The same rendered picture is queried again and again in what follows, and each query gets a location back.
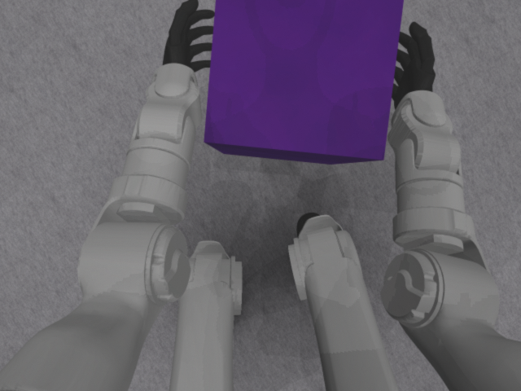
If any right robot upper arm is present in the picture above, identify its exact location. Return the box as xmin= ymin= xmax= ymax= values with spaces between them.
xmin=380 ymin=248 xmax=521 ymax=391

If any robot left forearm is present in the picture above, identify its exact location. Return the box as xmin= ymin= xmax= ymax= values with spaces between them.
xmin=77 ymin=63 xmax=203 ymax=286

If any left robot upper arm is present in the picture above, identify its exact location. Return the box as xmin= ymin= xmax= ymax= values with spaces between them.
xmin=0 ymin=222 xmax=190 ymax=391

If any right robot hand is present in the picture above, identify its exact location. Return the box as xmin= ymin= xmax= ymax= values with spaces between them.
xmin=392 ymin=22 xmax=436 ymax=110

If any carton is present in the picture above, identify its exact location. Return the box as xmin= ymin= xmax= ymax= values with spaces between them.
xmin=204 ymin=0 xmax=404 ymax=165

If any robot right thigh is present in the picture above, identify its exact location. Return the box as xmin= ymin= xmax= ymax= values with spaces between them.
xmin=288 ymin=226 xmax=400 ymax=391

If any right robot shin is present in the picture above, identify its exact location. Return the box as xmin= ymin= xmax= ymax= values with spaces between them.
xmin=298 ymin=215 xmax=363 ymax=277

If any left robot hand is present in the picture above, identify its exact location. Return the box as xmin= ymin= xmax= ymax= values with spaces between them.
xmin=163 ymin=0 xmax=215 ymax=72

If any robot right forearm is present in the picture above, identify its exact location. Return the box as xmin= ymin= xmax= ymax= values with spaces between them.
xmin=387 ymin=90 xmax=492 ymax=276

